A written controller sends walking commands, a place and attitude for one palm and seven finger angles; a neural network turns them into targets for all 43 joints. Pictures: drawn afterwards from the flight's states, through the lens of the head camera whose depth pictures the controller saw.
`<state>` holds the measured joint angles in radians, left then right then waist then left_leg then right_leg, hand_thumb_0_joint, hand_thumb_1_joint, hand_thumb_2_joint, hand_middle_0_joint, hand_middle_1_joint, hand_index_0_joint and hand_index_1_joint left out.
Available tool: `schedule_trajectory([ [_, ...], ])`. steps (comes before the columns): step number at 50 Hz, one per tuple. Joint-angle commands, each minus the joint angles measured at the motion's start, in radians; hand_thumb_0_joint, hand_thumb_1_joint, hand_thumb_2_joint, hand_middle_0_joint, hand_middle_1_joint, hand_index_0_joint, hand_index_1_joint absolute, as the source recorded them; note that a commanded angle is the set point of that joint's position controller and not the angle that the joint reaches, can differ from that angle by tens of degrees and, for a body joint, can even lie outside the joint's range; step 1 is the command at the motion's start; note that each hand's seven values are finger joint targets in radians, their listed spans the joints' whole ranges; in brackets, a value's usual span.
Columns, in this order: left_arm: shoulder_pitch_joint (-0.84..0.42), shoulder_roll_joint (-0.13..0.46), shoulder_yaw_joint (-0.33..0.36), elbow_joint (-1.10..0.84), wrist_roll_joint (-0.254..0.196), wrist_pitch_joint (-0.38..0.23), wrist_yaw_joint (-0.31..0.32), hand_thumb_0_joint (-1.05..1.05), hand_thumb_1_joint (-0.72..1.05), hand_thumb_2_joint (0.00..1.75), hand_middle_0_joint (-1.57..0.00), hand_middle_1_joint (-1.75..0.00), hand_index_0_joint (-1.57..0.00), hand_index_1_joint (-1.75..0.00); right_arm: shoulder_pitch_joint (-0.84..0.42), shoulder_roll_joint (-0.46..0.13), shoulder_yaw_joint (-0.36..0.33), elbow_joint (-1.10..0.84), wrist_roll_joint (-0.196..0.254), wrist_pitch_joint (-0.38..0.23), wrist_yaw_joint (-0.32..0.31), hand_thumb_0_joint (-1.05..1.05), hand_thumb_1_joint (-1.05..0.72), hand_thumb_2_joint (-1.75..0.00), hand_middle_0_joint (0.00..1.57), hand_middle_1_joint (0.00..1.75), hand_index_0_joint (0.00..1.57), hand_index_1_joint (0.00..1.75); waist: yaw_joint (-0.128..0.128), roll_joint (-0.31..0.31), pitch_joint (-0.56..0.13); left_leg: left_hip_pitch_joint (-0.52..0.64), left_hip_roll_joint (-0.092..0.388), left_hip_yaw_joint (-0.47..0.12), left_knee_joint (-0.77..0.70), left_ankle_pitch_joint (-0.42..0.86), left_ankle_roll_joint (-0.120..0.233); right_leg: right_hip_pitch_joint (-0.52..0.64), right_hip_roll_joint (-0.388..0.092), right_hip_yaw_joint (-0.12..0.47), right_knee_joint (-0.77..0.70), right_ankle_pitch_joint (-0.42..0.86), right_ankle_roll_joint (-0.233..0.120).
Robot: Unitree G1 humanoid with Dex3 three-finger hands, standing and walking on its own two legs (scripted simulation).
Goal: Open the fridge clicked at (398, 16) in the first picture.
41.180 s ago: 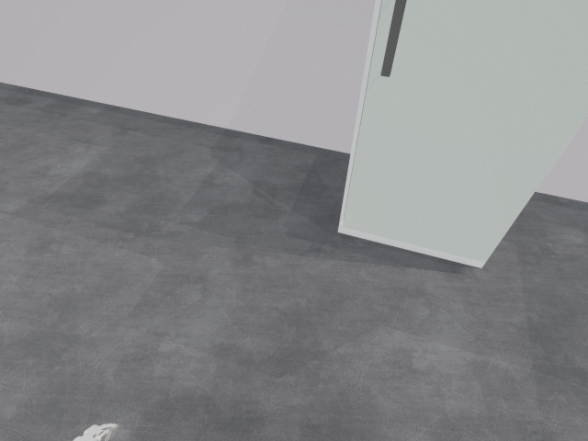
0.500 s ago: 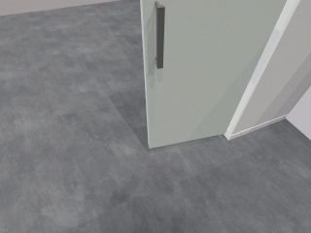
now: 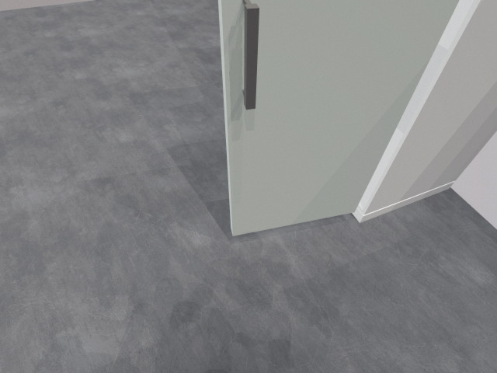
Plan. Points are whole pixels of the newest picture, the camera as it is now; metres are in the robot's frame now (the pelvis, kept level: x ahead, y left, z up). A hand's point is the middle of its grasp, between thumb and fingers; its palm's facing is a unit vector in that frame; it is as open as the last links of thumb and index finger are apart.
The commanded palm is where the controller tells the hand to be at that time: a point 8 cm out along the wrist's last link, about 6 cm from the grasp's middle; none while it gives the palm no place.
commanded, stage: look to check the result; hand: left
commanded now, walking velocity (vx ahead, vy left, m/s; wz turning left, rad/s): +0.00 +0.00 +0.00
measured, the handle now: (248, 57) +0.73 +0.05 +0.14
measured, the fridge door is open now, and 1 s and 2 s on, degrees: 81 81 81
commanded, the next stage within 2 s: stand and wait in 0.24 s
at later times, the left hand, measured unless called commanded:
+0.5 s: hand out of the picture +0.08 +0.22 -0.16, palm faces +0.00 -0.96 -0.29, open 7.4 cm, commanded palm none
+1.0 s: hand out of the picture +0.07 +0.22 -0.16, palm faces -0.01 -0.95 -0.31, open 7.4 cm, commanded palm none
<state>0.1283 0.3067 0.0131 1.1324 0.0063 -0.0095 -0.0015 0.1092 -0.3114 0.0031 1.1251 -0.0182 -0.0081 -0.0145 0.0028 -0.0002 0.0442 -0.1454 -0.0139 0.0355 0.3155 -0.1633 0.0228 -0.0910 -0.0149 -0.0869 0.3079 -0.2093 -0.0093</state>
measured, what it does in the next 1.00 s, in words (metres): stands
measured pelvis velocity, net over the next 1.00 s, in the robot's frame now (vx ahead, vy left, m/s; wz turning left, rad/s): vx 0.01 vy -0.02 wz -0.01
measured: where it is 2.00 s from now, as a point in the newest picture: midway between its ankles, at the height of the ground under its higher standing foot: outside the picture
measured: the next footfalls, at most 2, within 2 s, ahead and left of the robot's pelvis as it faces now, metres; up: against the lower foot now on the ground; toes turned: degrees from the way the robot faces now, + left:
none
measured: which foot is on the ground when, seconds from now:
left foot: down 0.00-1.00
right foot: down 0.00-1.00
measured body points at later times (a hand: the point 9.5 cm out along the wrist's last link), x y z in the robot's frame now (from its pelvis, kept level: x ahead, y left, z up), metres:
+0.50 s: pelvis +0.01 -0.01 +0.00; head +0.02 -0.01 +0.45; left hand +0.08 +0.27 -0.14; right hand +0.08 -0.29 -0.14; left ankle +0.00 +0.10 -0.75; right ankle -0.03 -0.11 -0.75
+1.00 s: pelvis +0.01 -0.02 +0.00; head +0.02 -0.02 +0.45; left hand +0.07 +0.27 -0.14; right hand +0.07 -0.30 -0.14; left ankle +0.00 +0.10 -0.75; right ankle -0.03 -0.11 -0.75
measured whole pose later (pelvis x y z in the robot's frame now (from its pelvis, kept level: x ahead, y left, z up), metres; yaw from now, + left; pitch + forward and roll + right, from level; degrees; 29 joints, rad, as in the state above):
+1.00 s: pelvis +0.01 -0.02 +0.00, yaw -1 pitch -1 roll +0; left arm 0.13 0.30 0.01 1.13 0.00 -0.01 0.00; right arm 0.12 -0.30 0.00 1.14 -0.02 0.00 -0.02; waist 0.00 0.01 0.05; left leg -0.12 0.01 0.04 0.30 -0.16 0.00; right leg -0.06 0.01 -0.08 0.29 -0.21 -0.03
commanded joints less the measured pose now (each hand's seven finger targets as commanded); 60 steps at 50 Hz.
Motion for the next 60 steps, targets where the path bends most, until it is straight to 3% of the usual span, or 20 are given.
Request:
schedule_trajectory([
  [1, -0.023, 0.182, 0.031, -0.056, 0.003, -0.025, 0.011, 0.0, 0.9, 0.9, -0.2, -0.3, -0.2, -0.3, -0.024, -0.188, -0.031, -0.061, 0.005, -0.018, -0.012, 0.0, -0.9, -0.9, 0.2, 0.3, 0.2, 0.3, -0.005, -0.004, -0.106, 0.054, 0.144, -0.118, -0.026, 0.223, 0.018, 0.025, -0.131, 0.114, -0.042, 0.2, -0.021],
  [10, -0.025, 0.176, 0.028, -0.05, 0.003, -0.021, 0.012, 0.0, 0.9, 0.9, -0.2, -0.3, -0.2, -0.3, -0.028, -0.18, -0.029, -0.055, 0.002, -0.017, -0.012, 0.0, -0.9, -0.9, 0.2, 0.3, 0.2, 0.3, -0.005, -0.003, -0.077, 0.055, 0.142, -0.118, -0.037, 0.213, 0.016, 0.013, -0.132, 0.116, -0.049, 0.188, -0.022],
  [16, -0.019, 0.177, 0.029, -0.052, 0.004, -0.025, 0.014, 0.0, 0.9, 0.9, -0.2, -0.3, -0.2, -0.3, -0.022, -0.173, -0.029, -0.055, 0.004, -0.016, -0.012, 0.0, -0.9, -0.9, 0.2, 0.3, 0.2, 0.3, -0.004, -0.021, -0.094, 0.061, 0.143, -0.111, -0.031, 0.216, 0.015, 0.026, -0.132, 0.116, -0.051, 0.215, -0.022],
  [19, -0.021, 0.17, 0.028, -0.051, 0.002, -0.024, 0.015, 0.0, 0.9, 0.9, -0.2, -0.3, -0.2, -0.3, -0.021, -0.171, -0.028, -0.053, 0.002, -0.018, -0.014, 0.0, -0.9, -0.9, 0.2, 0.3, 0.2, 0.3, -0.005, 0.005, -0.09, 0.062, 0.142, -0.111, -0.032, 0.233, 0.012, 0.029, -0.134, 0.117, -0.045, 0.232, -0.023],
  [29, -0.017, 0.167, 0.03, -0.054, 0.002, -0.025, 0.016, 0.0, 0.9, 0.9, -0.2, -0.3, -0.2, -0.3, -0.015, -0.165, -0.029, -0.051, 0.002, -0.017, -0.016, 0.0, -0.9, -0.9, 0.2, 0.3, 0.2, 0.3, -0.006, 0.008, -0.087, 0.067, 0.143, -0.106, -0.028, 0.236, 0.009, 0.037, -0.136, 0.119, -0.049, 0.262, -0.026],
  [33, -0.017, 0.165, 0.03, -0.051, 0.002, -0.023, 0.015, 0.0, 0.9, 0.9, -0.2, -0.3, -0.2, -0.3, -0.014, -0.162, -0.028, -0.05, 0.002, -0.015, -0.016, 0.0, -0.9, -0.9, 0.2, 0.3, 0.2, 0.3, -0.005, 0.016, -0.063, 0.057, 0.143, -0.105, -0.037, 0.202, 0.007, 0.025, -0.134, 0.122, -0.06, 0.22, -0.026],
  [51, -0.013, 0.177, 0.031, -0.051, 0.003, -0.028, 0.017, 0.0, 0.9, 0.9, -0.2, -0.3, -0.2, -0.3, -0.01, -0.171, -0.032, -0.049, 0.004, -0.014, -0.014, 0.0, -0.9, -0.9, 0.2, 0.3, 0.2, 0.3, -0.004, -0.018, -0.081, 0.071, 0.146, -0.099, -0.032, 0.183, 0.006, 0.025, -0.133, 0.132, -0.066, 0.234, -0.024],
  [60, -0.027, 0.181, 0.029, -0.051, 0.001, -0.028, 0.016, 0.0, 0.9, 0.9, -0.2, -0.3, -0.2, -0.3, -0.017, -0.175, -0.033, -0.047, 0.003, -0.013, -0.013, 0.0, -0.9, -0.9, 0.2, 0.3, 0.2, 0.3, -0.007, 0.006, -0.063, 0.063, 0.147, -0.099, -0.04, 0.177, 0.002, 0.022, -0.133, 0.139, -0.068, 0.236, -0.026],
])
